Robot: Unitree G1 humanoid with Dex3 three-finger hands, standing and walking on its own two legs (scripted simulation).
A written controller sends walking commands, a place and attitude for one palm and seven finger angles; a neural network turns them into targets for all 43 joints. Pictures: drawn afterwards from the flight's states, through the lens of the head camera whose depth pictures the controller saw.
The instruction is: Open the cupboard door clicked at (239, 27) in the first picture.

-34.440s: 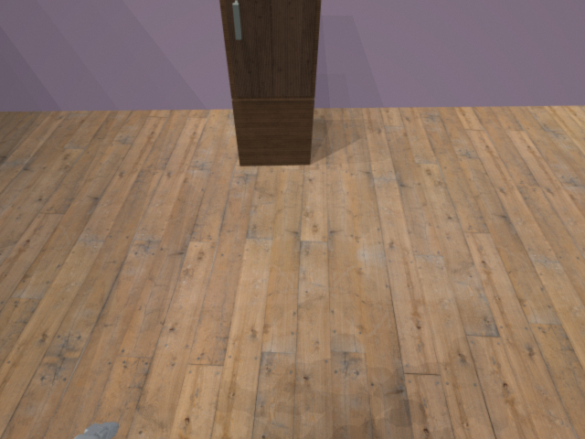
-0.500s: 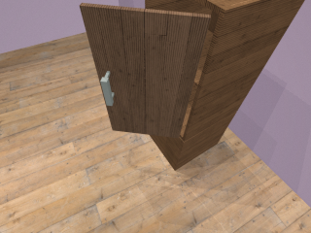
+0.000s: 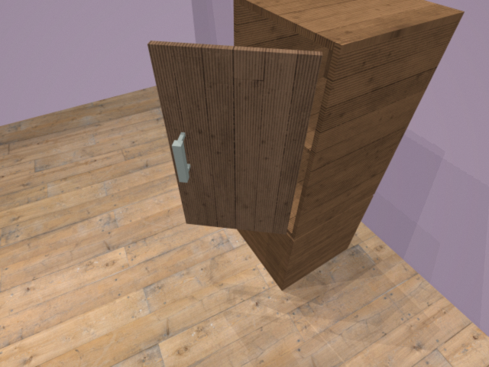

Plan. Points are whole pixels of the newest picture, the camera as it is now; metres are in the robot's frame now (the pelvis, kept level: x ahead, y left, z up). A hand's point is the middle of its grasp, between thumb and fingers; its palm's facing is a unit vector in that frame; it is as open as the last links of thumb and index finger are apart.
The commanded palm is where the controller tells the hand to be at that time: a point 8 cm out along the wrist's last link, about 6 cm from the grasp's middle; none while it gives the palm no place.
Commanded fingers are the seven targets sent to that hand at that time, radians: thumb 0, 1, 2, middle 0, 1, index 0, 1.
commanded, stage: come to a stop and stand still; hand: left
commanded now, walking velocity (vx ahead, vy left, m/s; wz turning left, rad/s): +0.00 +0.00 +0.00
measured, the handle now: (183, 157) +0.59 +0.20 -0.02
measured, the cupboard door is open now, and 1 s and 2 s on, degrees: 51 51 51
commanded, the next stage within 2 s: look again from close up in 0.20 s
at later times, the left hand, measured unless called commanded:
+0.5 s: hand out of the picture -0.01 +0.17 -0.17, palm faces +0.01 -0.99 -0.17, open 7.4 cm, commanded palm none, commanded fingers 0.00 0.90 0.90 -0.20 -0.30 -0.20 -0.30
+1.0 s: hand out of the picture -0.02 +0.16 -0.18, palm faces +0.03 -0.99 -0.15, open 7.4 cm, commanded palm none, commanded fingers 0.00 0.90 0.90 -0.20 -0.30 -0.20 -0.30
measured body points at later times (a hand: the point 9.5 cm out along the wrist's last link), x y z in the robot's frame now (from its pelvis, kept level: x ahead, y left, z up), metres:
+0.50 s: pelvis +0.00 +0.00 +0.00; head -0.01 +0.01 +0.45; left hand -0.01 +0.22 -0.16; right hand -0.03 -0.21 -0.16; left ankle +0.03 +0.10 -0.74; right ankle +0.00 -0.11 -0.74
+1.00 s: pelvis +0.01 +0.00 +0.00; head +0.01 +0.01 +0.45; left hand -0.02 +0.21 -0.16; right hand +0.00 -0.22 -0.15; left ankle +0.03 +0.10 -0.74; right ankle +0.00 -0.11 -0.74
